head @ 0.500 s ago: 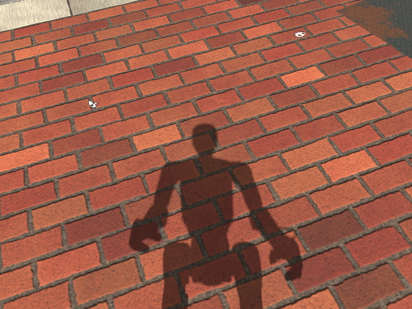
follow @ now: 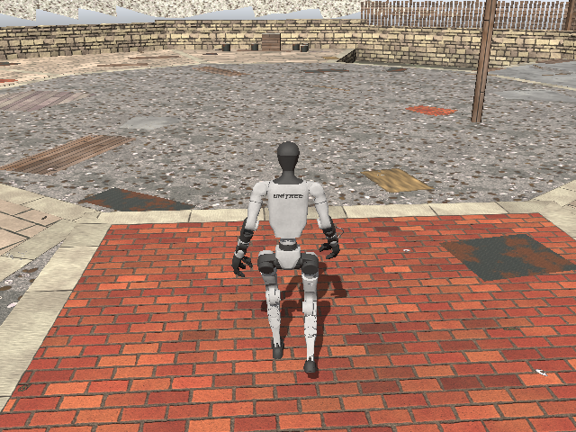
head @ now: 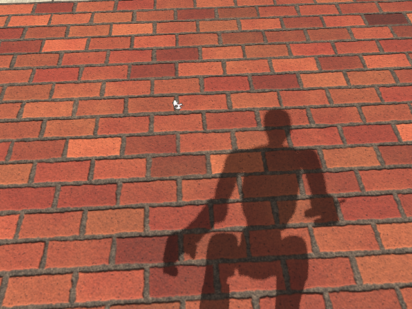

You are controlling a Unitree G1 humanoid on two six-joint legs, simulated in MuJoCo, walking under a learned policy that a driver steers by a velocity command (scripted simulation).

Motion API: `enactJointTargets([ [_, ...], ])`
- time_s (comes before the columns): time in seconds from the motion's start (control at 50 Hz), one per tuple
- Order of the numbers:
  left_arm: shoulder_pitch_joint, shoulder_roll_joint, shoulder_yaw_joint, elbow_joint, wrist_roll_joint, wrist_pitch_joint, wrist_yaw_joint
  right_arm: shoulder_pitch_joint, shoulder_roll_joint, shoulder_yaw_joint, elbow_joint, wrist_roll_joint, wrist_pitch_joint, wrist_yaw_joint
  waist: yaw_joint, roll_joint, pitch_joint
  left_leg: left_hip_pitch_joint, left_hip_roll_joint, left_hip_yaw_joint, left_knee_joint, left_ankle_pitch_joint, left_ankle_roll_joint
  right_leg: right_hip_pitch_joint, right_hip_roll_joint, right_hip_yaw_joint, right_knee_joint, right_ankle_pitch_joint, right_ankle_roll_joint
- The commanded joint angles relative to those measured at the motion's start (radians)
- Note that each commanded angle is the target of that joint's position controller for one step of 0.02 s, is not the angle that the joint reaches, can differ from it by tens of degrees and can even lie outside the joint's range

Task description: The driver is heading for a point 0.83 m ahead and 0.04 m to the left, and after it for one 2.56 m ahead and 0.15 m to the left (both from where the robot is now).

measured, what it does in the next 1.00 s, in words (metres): walks ahead, turning left: right foot, then left foot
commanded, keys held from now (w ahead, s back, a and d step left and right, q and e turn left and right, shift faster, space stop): w+q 0.28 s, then w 0.62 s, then w+e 0.10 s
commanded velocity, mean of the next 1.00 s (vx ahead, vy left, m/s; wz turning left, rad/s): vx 0.50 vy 0.00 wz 0.28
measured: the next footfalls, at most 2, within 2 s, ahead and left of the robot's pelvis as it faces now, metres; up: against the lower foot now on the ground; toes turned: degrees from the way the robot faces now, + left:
right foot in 0.40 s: +0.42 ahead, -0.11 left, +0.00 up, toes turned +16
left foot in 0.92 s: +0.61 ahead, +0.21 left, +0.00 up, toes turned +17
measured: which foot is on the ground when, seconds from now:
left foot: down 0.00-0.42, up 0.44-0.90, down 0.92-1.00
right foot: up 0.00-0.38, down 0.40-0.94, up 0.96-1.00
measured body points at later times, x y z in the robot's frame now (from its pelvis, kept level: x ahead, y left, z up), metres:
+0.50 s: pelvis +0.29 -0.03 +0.01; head +0.31 -0.03 +0.46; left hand +0.40 +0.26 -0.07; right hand +0.42 -0.29 -0.11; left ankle +0.12 +0.06 -0.64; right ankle +0.38 -0.11 -0.72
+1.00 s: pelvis +0.52 +0.08 +0.01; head +0.55 +0.10 +0.46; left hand +0.46 +0.35 -0.12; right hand +0.80 -0.09 -0.06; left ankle +0.57 +0.19 -0.72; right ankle +0.42 -0.10 -0.65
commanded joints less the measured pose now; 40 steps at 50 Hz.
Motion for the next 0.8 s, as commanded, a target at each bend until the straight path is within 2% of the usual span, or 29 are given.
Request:
enactJointTargets([
  [0.02,-0.099,0.127,0.02,-0.153,-0.013,-0.075,-0.009,0.178,-0.138,-0.042,-0.025,0.003,-0.016,-0.01,-0.064,-0.039,-0.17,0.578,0.312,-0.549,-0.342,0.113,0.218,-0.563,-0.042,0.147,0.163,0.091,-0.028],
  [0.04,-0.09,0.138,0.03,-0.146,0.012,-0.065,-0.001,0.12,-0.105,-0.032,-0.043,0.001,-0.018,-0.013,-0.028,-0.039,-0.132,0.461,0.274,-0.469,-0.357,0.201,0.198,-0.498,-0.071,0.141,0.083,0.128,-0.016],
  [0.06,-0.067,0.139,0.035,-0.147,0.02,-0.05,-0.002,0.099,-0.096,-0.027,-0.058,-0.009,-0.018,-0.017,0.001,-0.013,-0.118,0.381,0.25,-0.435,-0.38,0.247,0.193,-0.436,-0.086,0.144,0.05,0.152,-0.005],
  [0.1,-0.055,0.115,0.034,-0.158,0.031,-0.027,-0.001,0.102,-0.113,-0.032,-0.06,-0.004,-0.022,-0.025,0.018,0.001,-0.104,0.294,0.225,-0.384,-0.404,0.337,0.199,-0.403,-0.087,0.121,-0.027,0.18,0.029],
  [0.14,-0.112,0.094,0.027,-0.184,0.037,-0.016,0.004,0.13,-0.143,-0.04,-0.055,-0.004,-0.022,-0.039,0.007,0.012,-0.082,0.239,0.198,-0.33,-0.41,0.387,0.188,-0.414,-0.073,0.099,-0.138,0.261,0.059],
  [0.22,-0.272,0.058,0.009,-0.226,0.031,-0.021,-0.003,0.193,-0.154,-0.043,-0.04,0.007,-0.006,-0.057,-0.059,0.063,-0.072,0.213,0.133,-0.284,-0.373,0.279,0.119,-0.356,-0.009,0.084,-0.46,0.504,0.068],
  [0.26,-0.328,0.067,0.009,-0.243,0.018,-0.028,-0.013,0.223,-0.16,-0.044,-0.032,0.009,0.0,-0.059,-0.085,0.083,-0.073,0.228,0.145,-0.321,-0.356,0.21,0.105,-0.318,0.022,0.082,-0.553,0.552,0.067],
  [0.3,-0.35,0.09,0.015,-0.255,0.011,-0.038,-0.025,0.247,-0.153,-0.041,-0.023,0.012,0.005,-0.062,-0.092,0.093,-0.076,0.292,0.178,-0.375,-0.311,0.165,0.1,-0.313,0.028,0.102,-0.611,0.538,0.052],
  [0.36,-0.31,0.121,0.028,-0.25,0.013,-0.054,-0.038,0.25,-0.144,-0.039,-0.013,0.004,0.008,-0.066,-0.066,0.125,-0.077,0.378,0.231,-0.443,-0.24,0.185,0.078,-0.262,0.023,0.104,-0.658,0.451,0.001],
  [0.38,-0.249,0.129,0.036,-0.236,0.016,-0.058,-0.036,0.233,-0.138,-0.037,-0.017,0.002,0.009,-0.065,-0.029,0.134,-0.091,0.382,0.216,-0.438,-0.193,0.257,0.063,-0.182,0.035,0.082,-0.696,0.439,-0.024],
  [0.4,-0.154,0.157,0.051,-0.214,0.026,-0.063,-0.031,0.224,-0.109,-0.026,-0.024,-0.003,0.007,-0.061,0.018,0.12,-0.154,0.363,0.163,-0.403,-0.071,0.347,0.036,-0.027,0.018,0.089,-0.71,0.445,-0.062],
  [0.42,0.001,0.21,0.063,-0.201,0.038,-0.064,-0.024,0.223,-0.067,-0.007,-0.045,-0.019,0.004,-0.058,0.082,0.023,-0.293,0.242,0.103,-0.329,0.198,0.208,-0.002,0.227,-0.138,0.25,-0.686,0.449,-0.131],
  [0.44,0.114,0.287,0.089,-0.145,0.04,-0.051,-0.032,0.39,-0.011,0.01,-0.042,0.014,-0.008,-0.058,0.028,-0.326,-0.402,-0.13,-0.047,-0.218,0.534,-0.271,-0.078,0.556,-0.338,0.709,-0.766,0.242,-0.311],
  [0.46,0.123,0.194,0.068,-0.145,0.009,-0.048,-0.039,0.374,-0.093,0.001,-0.022,0.022,-0.013,-0.059,0.056,-0.251,-0.343,-0.281,0.002,-0.269,0.663,-0.369,-0.081,0.545,-0.359,0.85,-0.847,-0.01,-0.301],
  [0.48,0.068,0.137,0.051,-0.154,0.005,-0.042,-0.035,0.247,-0.146,-0.013,-0.04,0.021,-0.013,-0.057,0.077,-0.139,-0.197,-0.325,0.042,-0.261,0.695,-0.28,-0.079,0.421,-0.319,0.706,-0.864,-0.024,-0.256],
  [0.5,0.007,0.124,0.041,-0.166,0.016,-0.033,-0.034,0.17,-0.137,-0.01,-0.06,0.006,-0.014,-0.058,0.057,-0.057,-0.126,-0.299,0.083,-0.212,0.666,-0.206,-0.079,0.292,-0.275,0.582,-0.878,0.078,-0.229],
  [0.52,-0.027,0.108,0.034,-0.163,0.021,-0.028,-0.035,0.129,-0.123,-0.01,-0.075,-0.01,-0.018,-0.055,0.036,-0.042,-0.068,-0.283,0.116,-0.192,0.603,-0.156,-0.081,0.193,-0.24,0.506,-0.902,0.19,-0.23],
  [0.54,-0.042,0.092,0.026,-0.162,0.028,-0.03,-0.034,0.136,-0.109,-0.012,-0.076,-0.013,-0.019,-0.051,0.008,-0.068,-0.064,-0.23,0.147,-0.182,0.553,-0.122,-0.082,0.134,-0.205,0.441,-0.922,0.27,-0.217],
  [0.56,-0.046,0.084,0.023,-0.157,0.026,-0.031,-0.036,0.154,-0.092,-0.01,-0.07,-0.008,-0.017,-0.048,-0.004,-0.094,-0.068,-0.194,0.156,-0.165,0.516,-0.108,-0.086,0.105,-0.179,0.395,-0.94,0.32,-0.215],
  [0.6,-0.028,0.101,0.026,-0.14,0.015,-0.035,-0.035,0.155,-0.063,-0.002,-0.068,-0.008,-0.012,-0.046,-0.01,-0.107,-0.071,-0.183,0.165,-0.135,0.443,-0.094,-0.099,0.08,-0.17,0.331,-0.965,0.415,-0.231],
  [0.64,-0.009,0.135,0.035,-0.123,0.011,-0.032,-0.029,0.092,-0.045,0.007,-0.09,-0.014,-0.013,-0.048,0.003,-0.09,-0.058,-0.206,0.176,-0.118,0.327,-0.031,-0.114,0.078,-0.176,0.286,-0.991,0.477,-0.242],
  [0.68,0.007,0.151,0.038,-0.109,0.007,-0.024,-0.024,0.032,-0.031,0.015,-0.099,-0.014,-0.018,-0.044,0.023,-0.083,-0.054,-0.191,0.175,-0.105,0.198,0.078,-0.119,0.083,-0.162,0.233,-1.001,0.495,-0.228],
  [0.74,0.047,0.165,0.037,-0.084,-0.002,-0.014,-0.022,-0.056,-0.026,0.019,-0.113,-0.007,-0.025,-0.035,0.056,-0.086,-0.037,-0.132,0.149,-0.08,0.037,0.202,-0.124,0.084,-0.143,0.172,-0.994,0.498,-0.204],
  [0.8,0.097,0.173,0.037,-0.055,-0.007,-0.002,-0.023,-0.132,-0.035,0.017,-0.138,0.003,-0.031,-0.022,0.08,-0.089,-0.017,-0.111,0.129,-0.07,-0.042,0.213,-0.114,0.13,-0.172,0.178,-0.97,0.486,-0.196],
])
